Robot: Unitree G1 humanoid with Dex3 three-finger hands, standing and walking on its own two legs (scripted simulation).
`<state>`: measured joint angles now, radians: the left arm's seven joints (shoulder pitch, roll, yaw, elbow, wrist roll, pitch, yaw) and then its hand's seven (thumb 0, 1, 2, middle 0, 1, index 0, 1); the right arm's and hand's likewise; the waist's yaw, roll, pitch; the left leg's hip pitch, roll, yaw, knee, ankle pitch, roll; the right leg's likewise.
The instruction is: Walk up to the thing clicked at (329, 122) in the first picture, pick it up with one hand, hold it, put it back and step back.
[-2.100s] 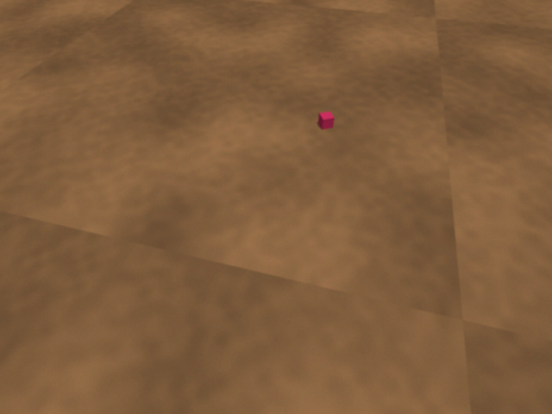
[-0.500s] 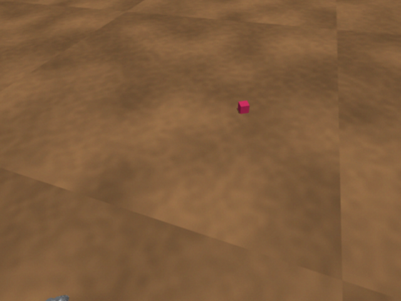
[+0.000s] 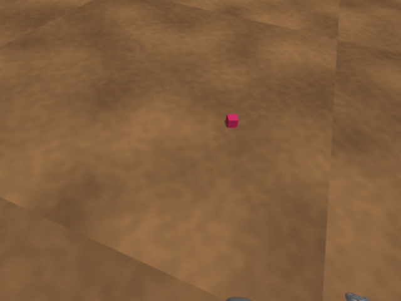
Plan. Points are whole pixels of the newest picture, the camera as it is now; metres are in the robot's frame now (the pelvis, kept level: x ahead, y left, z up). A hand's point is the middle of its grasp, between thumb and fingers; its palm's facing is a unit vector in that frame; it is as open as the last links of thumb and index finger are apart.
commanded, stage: walk up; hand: left
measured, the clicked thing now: (231, 120) +1.36 -0.28 -0.73
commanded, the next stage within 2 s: none
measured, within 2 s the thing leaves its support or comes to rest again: neither
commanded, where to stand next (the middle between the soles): +1.01 -0.61 m, yaw +6 degrees
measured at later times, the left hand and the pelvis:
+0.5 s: hand (152, 249) +0.26 +0.11 -0.12, palm faces +0.05 -0.93 -0.36, open 7.4 cm; pelvis +0.24 -0.17 +0.01, yaw +0 degrees
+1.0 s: hand (192, 160) +0.53 +0.02 -0.14, palm faces -0.04 -0.95 -0.31, open 7.4 cm; pelvis +0.44 -0.26 +0.00, yaw +0 degrees
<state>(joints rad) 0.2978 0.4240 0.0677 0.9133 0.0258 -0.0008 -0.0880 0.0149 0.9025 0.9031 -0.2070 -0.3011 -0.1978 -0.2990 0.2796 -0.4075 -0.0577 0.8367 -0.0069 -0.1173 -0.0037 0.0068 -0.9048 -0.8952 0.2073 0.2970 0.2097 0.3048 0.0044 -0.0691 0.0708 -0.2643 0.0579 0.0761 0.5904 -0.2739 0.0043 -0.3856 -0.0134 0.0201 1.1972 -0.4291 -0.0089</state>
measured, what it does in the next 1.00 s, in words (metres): walks ahead: right foot, then left foot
